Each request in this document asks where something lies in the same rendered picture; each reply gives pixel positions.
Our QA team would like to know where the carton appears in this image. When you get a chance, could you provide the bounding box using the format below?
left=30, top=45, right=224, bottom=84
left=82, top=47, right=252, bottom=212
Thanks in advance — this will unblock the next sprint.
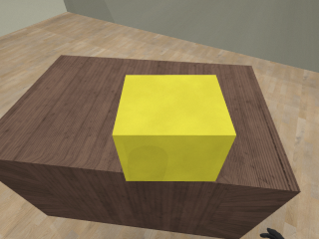
left=112, top=75, right=236, bottom=181

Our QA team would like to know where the pedestal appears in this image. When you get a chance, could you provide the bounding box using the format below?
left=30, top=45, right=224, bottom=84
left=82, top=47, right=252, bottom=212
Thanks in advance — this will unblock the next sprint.
left=0, top=55, right=301, bottom=239

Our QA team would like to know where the robot right hand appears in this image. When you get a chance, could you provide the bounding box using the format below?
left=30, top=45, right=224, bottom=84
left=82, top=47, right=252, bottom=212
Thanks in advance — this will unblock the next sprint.
left=260, top=228, right=284, bottom=239

